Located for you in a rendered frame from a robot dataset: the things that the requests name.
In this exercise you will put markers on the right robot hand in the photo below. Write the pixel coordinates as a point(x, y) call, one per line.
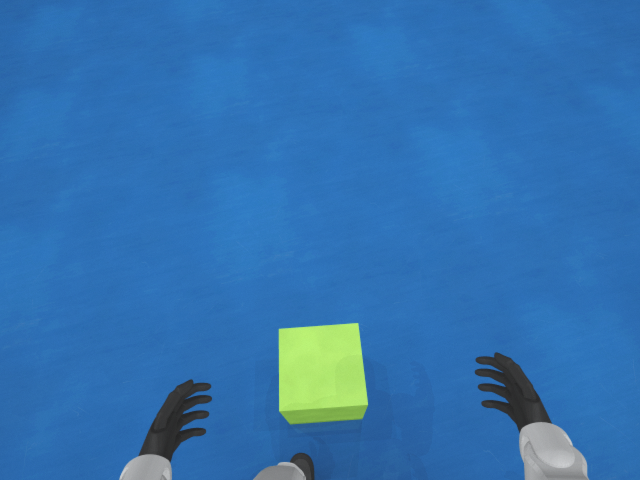
point(525, 406)

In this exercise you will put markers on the robot left forearm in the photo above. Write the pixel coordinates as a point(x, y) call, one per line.
point(147, 467)

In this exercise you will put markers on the left robot foot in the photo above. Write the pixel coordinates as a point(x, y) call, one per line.
point(304, 462)

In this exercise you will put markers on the left robot shin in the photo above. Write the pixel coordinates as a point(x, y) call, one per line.
point(293, 465)

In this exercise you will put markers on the robot right forearm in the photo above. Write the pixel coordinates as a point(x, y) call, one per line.
point(548, 454)

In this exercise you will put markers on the carton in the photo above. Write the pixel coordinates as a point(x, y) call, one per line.
point(321, 374)

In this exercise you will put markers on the left robot hand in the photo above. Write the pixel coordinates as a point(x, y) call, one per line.
point(164, 435)

